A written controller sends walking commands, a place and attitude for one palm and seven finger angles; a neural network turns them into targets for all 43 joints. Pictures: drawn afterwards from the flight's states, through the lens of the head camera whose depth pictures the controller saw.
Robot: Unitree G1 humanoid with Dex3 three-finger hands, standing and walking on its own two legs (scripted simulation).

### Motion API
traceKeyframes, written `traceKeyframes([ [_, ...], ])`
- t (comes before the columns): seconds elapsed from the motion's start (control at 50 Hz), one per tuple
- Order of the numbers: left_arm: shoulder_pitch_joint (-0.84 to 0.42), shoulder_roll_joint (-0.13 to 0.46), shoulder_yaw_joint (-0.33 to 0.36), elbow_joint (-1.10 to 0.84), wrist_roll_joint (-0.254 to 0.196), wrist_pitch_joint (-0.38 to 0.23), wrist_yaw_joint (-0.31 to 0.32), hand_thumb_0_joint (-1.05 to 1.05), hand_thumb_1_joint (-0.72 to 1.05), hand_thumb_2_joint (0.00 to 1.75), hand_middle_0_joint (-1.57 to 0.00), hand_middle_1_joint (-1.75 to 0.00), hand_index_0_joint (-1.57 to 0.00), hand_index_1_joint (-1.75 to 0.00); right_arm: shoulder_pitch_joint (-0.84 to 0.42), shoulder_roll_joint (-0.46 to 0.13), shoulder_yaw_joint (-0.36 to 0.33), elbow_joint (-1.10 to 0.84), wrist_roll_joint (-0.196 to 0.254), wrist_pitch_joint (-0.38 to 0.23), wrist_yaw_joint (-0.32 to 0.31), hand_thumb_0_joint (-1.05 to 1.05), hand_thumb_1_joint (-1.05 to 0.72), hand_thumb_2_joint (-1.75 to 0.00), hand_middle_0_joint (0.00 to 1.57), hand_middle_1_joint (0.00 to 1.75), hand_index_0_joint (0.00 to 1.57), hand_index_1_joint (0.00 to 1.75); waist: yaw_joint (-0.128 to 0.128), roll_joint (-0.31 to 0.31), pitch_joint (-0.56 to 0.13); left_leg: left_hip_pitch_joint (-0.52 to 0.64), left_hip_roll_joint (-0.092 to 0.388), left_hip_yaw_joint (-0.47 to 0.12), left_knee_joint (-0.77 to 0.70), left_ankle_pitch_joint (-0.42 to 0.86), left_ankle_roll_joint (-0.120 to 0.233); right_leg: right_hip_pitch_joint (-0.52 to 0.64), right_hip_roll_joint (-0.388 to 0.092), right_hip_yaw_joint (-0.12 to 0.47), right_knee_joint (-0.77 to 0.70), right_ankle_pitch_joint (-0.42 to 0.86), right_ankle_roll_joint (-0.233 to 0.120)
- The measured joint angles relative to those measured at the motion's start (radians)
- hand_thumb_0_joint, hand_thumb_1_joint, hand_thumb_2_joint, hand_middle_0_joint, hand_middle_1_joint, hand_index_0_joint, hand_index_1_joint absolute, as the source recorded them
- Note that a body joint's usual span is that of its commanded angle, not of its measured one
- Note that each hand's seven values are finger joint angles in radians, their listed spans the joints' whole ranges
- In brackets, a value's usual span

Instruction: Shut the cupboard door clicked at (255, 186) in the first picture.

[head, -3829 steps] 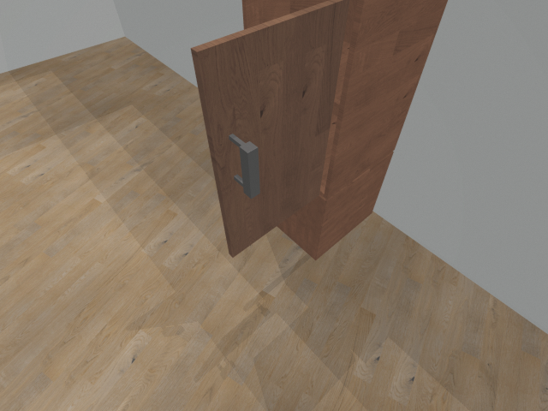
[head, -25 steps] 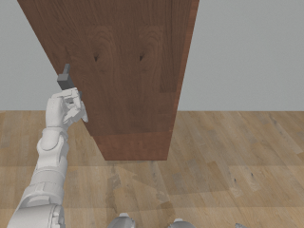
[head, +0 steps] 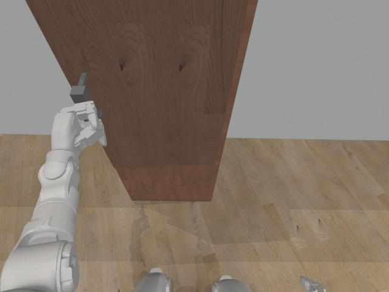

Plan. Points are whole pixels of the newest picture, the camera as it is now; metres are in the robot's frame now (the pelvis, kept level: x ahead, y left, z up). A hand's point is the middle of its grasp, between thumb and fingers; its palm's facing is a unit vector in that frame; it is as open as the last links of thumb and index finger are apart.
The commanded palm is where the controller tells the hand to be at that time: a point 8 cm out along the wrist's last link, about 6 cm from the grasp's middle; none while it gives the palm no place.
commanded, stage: push the door shut along its arc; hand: left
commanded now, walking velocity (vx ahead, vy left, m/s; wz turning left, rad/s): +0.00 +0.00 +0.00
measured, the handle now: (90, 104) +0.50 +0.24 +0.07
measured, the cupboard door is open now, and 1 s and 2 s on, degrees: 3 0 0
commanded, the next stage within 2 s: pull the fist back off the door in 0.58 s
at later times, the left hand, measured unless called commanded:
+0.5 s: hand (97, 121) +0.45 +0.21 +0.08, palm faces -0.08 -1.00 -0.03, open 3.2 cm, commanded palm +0.48 +0.23 +0.07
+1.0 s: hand (101, 119) +0.45 +0.20 +0.08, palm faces +0.13 -0.99 -0.03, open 3.3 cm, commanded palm +0.44 +0.23 +0.07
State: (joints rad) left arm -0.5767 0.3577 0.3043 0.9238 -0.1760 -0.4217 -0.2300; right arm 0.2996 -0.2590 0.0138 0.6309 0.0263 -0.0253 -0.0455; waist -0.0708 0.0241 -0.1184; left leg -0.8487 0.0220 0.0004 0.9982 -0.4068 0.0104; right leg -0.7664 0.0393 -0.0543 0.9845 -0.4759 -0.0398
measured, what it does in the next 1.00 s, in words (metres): shifts its weight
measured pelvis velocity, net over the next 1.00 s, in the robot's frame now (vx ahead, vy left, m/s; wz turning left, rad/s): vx -0.05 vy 0.01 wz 0.01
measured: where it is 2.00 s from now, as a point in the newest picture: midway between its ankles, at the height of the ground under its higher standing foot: outside the picture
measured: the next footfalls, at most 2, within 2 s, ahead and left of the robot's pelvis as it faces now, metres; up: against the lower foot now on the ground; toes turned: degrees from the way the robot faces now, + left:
none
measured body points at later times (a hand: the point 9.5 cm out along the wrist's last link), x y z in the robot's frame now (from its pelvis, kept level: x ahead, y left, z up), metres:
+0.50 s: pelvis -0.03 +0.01 -0.02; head +0.07 +0.03 +0.42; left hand +0.45 +0.26 +0.08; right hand +0.02 -0.26 -0.13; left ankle +0.04 +0.11 -0.67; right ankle +0.00 -0.10 -0.67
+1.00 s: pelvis -0.05 +0.01 -0.02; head +0.04 +0.04 +0.42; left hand +0.44 +0.25 +0.08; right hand +0.00 -0.25 -0.13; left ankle +0.04 +0.11 -0.67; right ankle +0.00 -0.10 -0.67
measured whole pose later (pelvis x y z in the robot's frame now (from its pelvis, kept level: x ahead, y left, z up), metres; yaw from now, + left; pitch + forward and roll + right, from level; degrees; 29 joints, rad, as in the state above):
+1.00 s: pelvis -0.05 +0.01 -0.02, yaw +1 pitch +18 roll -4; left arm -0.92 0.44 0.28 1.21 -0.09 -0.40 -0.05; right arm 0.36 -0.26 0.05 0.68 -0.01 -0.11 -0.01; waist -0.15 0.03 -0.12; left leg -1.06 0.01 -0.04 1.10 -0.35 0.02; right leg -0.96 0.03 -0.09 1.07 -0.43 -0.03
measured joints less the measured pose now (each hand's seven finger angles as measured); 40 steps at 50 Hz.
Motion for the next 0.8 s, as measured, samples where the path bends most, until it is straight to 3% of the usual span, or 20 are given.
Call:
traceKeyframes([
  [0.32,-0.188,0.095,0.003,0.174,0.000,0.006,-0.130,0.02,0.86,0.92,-1.37,-1.50,-1.36,-1.50,0.049,-0.012,0.009,0.037,0.003,0.006,-0.002,0.00,-0.90,-0.90,0.21,0.30,0.20,0.30,-0.021,0.007,-0.003,-0.107,-0.001,-0.020,0.067,-0.006,0.006,-0.092,0.000,-0.021,0.049,-0.004,0.004],
  [0.7,-0.370,0.173,-0.084,0.269,-0.011,0.065,-0.136,0.02,0.85,0.89,-1.43,-1.50,-1.43,-1.50,0.055,-0.028,0.036,0.077,0.009,-0.100,-0.022,0.00,-0.90,-0.90,0.21,0.30,0.21,0.30,-0.057,-0.003,0.004,-0.238,-0.010,-0.047,0.127,0.033,0.012,-0.208,-0.008,-0.050,0.103,0.028,0.009],
  [0.74,-0.373,0.149,-0.078,0.257,0.001,0.069,-0.089,0.02,0.85,0.89,-1.45,-1.50,-1.45,-1.50,0.062,-0.028,0.031,0.074,0.000,-0.109,-0.024,0.00,-0.90,-0.90,0.21,0.30,0.21,0.30,-0.053,-0.001,0.001,-0.246,-0.012,-0.047,0.126,0.036,0.012,-0.216,-0.010,-0.050,0.102,0.033,0.011],
  [0.8,-0.366,0.091,-0.062,0.235,0.027,0.062,0.057,0.02,0.84,0.89,-1.48,-1.50,-1.47,-1.50,0.064,-0.023,0.026,0.073,-0.020,-0.111,-0.012,0.00,-0.90,-0.90,0.21,0.30,0.21,0.30,-0.050,-0.002,-0.003,-0.244,-0.019,-0.045,0.115,0.045,0.013,-0.216,-0.016,-0.047,0.097,0.039,0.014],
])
